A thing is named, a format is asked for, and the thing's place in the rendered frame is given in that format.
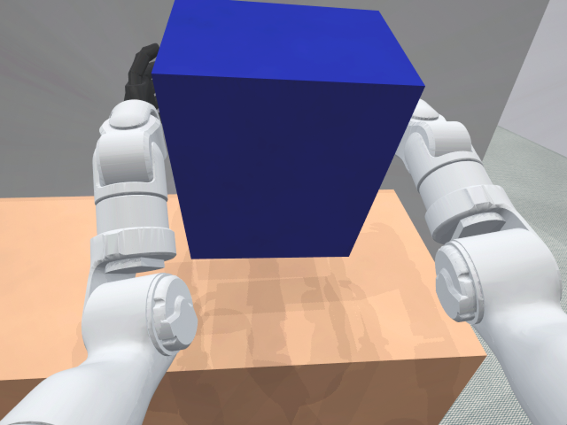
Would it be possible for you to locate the robot left hand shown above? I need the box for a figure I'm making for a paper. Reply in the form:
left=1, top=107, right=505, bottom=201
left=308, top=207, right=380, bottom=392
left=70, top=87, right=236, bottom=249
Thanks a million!
left=124, top=43, right=162, bottom=123

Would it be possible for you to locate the carton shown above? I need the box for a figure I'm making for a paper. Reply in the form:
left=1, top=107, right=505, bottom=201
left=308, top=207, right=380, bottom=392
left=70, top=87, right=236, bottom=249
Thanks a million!
left=151, top=0, right=425, bottom=259

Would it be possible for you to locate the left robot forearm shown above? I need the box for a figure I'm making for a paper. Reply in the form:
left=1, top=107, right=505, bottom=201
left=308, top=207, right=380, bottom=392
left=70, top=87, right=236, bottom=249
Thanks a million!
left=82, top=99, right=176, bottom=350

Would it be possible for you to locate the right robot forearm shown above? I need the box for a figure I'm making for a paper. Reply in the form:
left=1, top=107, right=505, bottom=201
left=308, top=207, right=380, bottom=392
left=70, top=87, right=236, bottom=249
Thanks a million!
left=394, top=99, right=563, bottom=301

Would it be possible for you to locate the robot left upper arm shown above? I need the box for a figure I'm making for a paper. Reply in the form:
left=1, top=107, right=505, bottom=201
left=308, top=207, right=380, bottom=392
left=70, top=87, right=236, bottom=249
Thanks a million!
left=0, top=273, right=198, bottom=425

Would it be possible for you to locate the robot right upper arm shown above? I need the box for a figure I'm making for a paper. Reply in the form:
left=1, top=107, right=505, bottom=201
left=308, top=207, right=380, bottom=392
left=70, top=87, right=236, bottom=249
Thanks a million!
left=435, top=228, right=567, bottom=425

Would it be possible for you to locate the pedestal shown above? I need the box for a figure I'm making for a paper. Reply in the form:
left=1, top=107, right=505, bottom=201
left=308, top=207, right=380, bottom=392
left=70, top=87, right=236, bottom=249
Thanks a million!
left=0, top=189, right=487, bottom=425

